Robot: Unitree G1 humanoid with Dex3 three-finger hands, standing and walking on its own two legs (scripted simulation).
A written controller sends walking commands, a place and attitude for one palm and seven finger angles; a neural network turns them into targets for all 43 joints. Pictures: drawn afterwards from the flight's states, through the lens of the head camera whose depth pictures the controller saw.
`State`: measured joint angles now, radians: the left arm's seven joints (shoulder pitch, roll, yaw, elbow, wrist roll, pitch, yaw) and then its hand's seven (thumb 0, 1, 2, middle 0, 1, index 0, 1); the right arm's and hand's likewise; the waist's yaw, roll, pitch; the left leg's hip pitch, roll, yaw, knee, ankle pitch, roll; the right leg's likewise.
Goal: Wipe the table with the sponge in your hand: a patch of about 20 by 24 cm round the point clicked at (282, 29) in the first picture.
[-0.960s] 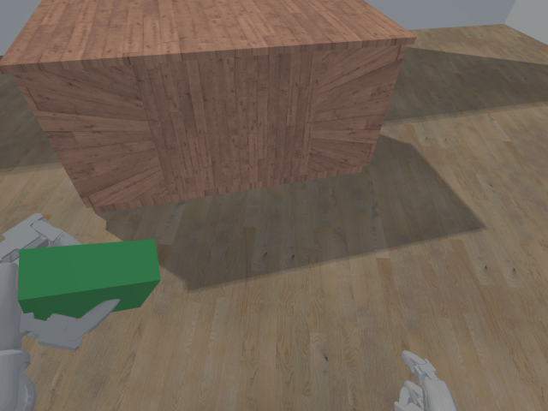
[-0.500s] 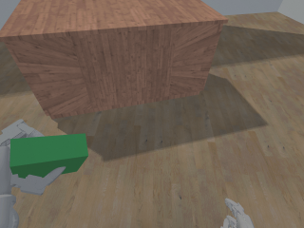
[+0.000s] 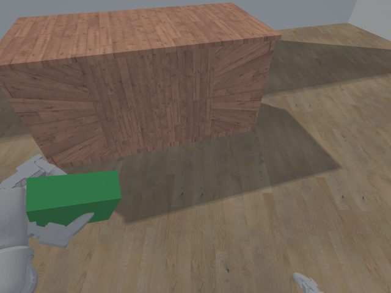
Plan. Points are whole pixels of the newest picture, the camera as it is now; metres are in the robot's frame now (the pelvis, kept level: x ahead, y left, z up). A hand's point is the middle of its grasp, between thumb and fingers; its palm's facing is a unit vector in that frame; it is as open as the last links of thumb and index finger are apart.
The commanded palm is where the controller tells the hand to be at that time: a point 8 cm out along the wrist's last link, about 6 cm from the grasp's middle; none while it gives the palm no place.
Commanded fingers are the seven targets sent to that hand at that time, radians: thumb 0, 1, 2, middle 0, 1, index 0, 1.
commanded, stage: walk to a spot facing it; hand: left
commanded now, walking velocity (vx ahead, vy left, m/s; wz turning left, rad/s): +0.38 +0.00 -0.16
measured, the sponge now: (87, 200) +0.23 +0.20 +0.14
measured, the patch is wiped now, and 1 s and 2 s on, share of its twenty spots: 0.00 0.00 0.00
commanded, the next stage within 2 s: turn to face it in 1.76 s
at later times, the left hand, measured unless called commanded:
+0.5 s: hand (130, 124) +0.39 +0.17 +0.17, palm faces +0.28 -0.82 -0.50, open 9.0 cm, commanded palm +0.34 +0.22 +0.19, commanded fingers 0.00 0.10 1.30 -1.20 -1.60 -1.20 -1.60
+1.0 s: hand (146, 85) +0.54 +0.16 +0.18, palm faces +0.40 -0.83 -0.38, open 9.0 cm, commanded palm +0.49 +0.20 +0.19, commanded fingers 0.00 0.10 1.30 -1.20 -1.60 -1.20 -1.60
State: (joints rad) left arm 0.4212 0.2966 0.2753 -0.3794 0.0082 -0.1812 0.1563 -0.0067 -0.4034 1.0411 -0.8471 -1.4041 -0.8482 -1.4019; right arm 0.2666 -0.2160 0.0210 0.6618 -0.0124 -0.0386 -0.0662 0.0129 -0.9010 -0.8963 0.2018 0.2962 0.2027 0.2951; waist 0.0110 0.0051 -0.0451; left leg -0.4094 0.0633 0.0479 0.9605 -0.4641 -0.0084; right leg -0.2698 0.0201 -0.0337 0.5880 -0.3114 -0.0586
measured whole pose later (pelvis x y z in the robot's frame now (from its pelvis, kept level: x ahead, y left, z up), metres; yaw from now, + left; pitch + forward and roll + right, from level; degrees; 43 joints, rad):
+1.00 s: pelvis +0.31 -0.07 -0.01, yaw -5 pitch -1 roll +2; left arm 0.47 0.37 0.38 -0.55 -0.02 -0.21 0.19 -0.01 -0.41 1.04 -0.85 -1.40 -0.85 -1.40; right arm 0.22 -0.22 -0.04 0.57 -0.01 -0.03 -0.07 0.01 -0.90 -0.90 0.20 0.30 0.20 0.29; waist 0.02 -0.06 0.04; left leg -0.36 0.06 0.22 0.57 -0.17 0.03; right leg -0.16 -0.10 -0.19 0.73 -0.50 -0.02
